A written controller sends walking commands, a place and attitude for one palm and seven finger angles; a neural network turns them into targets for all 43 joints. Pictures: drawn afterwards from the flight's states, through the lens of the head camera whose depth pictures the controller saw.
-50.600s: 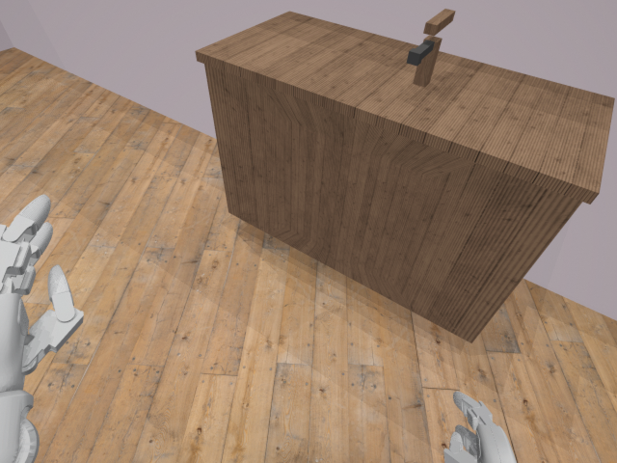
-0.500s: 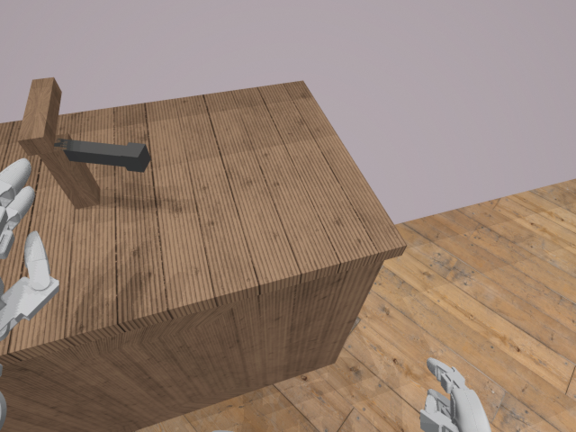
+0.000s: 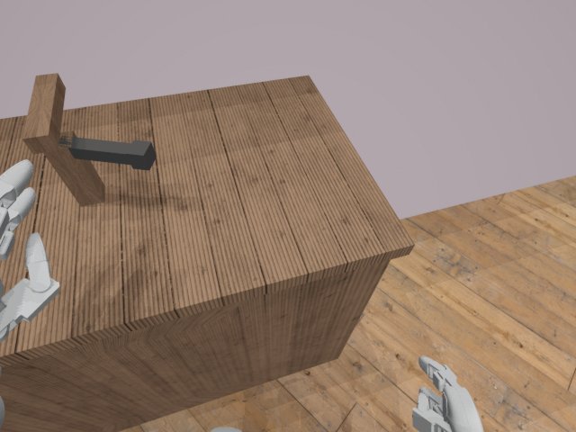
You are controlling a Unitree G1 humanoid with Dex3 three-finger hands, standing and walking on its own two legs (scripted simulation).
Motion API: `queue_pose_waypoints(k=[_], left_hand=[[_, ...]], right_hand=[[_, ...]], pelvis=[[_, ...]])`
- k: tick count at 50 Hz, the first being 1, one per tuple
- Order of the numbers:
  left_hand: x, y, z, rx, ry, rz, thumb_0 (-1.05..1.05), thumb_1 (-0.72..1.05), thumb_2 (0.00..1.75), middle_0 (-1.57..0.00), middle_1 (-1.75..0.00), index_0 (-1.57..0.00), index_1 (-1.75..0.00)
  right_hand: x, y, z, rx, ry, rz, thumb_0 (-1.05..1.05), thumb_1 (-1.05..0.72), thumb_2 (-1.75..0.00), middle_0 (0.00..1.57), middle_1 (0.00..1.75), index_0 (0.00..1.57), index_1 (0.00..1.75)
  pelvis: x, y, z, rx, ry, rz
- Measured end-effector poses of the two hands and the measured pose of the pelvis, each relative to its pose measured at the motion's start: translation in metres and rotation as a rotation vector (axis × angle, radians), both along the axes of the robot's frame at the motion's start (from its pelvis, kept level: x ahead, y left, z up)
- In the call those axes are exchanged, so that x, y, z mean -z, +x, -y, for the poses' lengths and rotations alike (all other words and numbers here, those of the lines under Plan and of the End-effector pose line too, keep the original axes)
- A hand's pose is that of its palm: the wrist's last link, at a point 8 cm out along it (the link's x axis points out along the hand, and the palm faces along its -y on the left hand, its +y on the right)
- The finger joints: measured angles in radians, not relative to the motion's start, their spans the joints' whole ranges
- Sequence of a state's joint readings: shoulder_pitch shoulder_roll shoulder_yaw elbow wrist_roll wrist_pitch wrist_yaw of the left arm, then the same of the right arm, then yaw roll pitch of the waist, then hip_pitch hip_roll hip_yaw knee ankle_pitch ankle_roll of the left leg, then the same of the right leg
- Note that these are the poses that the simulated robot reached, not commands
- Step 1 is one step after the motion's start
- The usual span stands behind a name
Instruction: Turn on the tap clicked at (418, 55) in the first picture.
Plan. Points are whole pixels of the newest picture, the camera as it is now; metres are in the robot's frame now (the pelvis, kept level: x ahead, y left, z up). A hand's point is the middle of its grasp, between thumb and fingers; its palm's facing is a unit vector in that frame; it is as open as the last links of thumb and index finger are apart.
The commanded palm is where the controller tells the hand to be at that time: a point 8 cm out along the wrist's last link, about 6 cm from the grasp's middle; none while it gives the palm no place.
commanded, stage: shuffle to correct the standing spot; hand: left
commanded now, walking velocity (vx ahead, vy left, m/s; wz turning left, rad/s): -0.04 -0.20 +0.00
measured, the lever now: (141, 155) +0.43 +0.24 +0.13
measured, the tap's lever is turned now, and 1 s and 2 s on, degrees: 66 66 66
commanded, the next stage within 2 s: come to a stop and stand still in 1.30 s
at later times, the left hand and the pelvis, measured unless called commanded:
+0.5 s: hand (44, 297) +0.21 +0.24 +0.17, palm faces +0.33 -0.84 -0.42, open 7.4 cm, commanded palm +0.15 +0.28 +0.19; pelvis -0.01 +0.00 +0.00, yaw +0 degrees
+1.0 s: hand (49, 284) +0.22 +0.25 +0.17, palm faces +0.33 -0.85 -0.41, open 7.4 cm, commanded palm +0.16 +0.28 +0.19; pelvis +0.00 +0.00 +0.00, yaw +0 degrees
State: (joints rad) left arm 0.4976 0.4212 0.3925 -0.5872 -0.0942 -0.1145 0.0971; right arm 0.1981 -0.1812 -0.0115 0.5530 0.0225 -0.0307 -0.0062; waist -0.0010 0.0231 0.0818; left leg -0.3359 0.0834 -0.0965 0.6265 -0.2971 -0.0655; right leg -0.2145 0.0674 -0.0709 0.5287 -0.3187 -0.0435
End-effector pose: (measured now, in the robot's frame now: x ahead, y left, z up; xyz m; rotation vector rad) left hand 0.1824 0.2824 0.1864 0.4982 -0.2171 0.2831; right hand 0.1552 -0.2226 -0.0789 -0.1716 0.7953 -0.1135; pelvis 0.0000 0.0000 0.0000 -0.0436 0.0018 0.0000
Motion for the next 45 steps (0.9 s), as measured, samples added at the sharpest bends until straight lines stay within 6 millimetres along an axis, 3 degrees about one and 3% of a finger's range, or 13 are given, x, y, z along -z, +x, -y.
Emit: queue_pose_waypoints(k=[11, 27, 37, 45], left_hand=[[0.005, -0.008, -0.004, -0.016, -0.040, 0.021, 0.01, 0.89, 0.90, -0.21, -0.30, -0.21, -0.30], [0.004, -0.012, -0.002, -0.020, -0.025, -0.004, 0.01, 0.89, 0.90, -0.21, -0.30, -0.21, -0.30], [0.001, -0.007, -0.001, -0.026, -0.026, 0.018, 0.01, 0.89, 0.90, -0.21, -0.30, -0.21, -0.30], [0.012, -0.001, -0.004, -0.018, -0.057, -0.006, 0.01, 0.89, 0.90, -0.21, -0.30, -0.21, -0.30]], right_hand=[[-0.005, -0.003, 0.009, 0.017, -0.031, 0.020, 0.01, -0.90, -0.90, 0.21, 0.30, 0.20, 0.30], [0.001, -0.010, 0.000, 0.001, -0.002, 0.000, 0.01, -0.90, -0.90, 0.21, 0.30, 0.20, 0.30], [-0.001, -0.006, 0.004, 0.000, -0.008, 0.009, 0.01, -0.90, -0.90, 0.21, 0.30, 0.20, 0.30], [-0.003, -0.003, 0.009, 0.018, -0.035, 0.002, 0.01, -0.90, -0.90, 0.21, 0.30, 0.20, 0.30]], pelvis=[[0.002, -0.004, -0.002, -0.001, 0.003, 0.011], [0.000, -0.007, -0.001, -0.004, 0.002, 0.000], [0.000, -0.005, 0.002, -0.008, -0.001, 0.000], [0.002, 0.000, -0.002, -0.005, 0.004, -0.001]])
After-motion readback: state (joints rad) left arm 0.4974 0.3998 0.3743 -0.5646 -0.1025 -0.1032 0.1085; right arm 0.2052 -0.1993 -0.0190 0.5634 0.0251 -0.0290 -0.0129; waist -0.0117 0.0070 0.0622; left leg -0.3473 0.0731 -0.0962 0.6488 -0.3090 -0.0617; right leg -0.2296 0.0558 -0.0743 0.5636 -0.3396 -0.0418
